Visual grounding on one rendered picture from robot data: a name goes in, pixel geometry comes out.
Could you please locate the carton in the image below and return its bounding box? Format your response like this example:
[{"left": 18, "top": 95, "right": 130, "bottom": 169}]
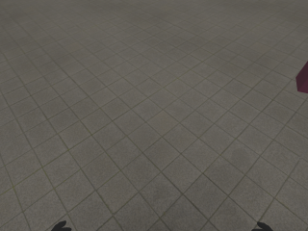
[{"left": 295, "top": 61, "right": 308, "bottom": 93}]

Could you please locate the robot left hand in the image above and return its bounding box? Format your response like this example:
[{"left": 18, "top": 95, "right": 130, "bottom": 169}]
[{"left": 51, "top": 220, "right": 72, "bottom": 231}]

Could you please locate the robot right hand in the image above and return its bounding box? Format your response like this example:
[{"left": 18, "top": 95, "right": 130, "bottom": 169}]
[{"left": 251, "top": 221, "right": 273, "bottom": 231}]

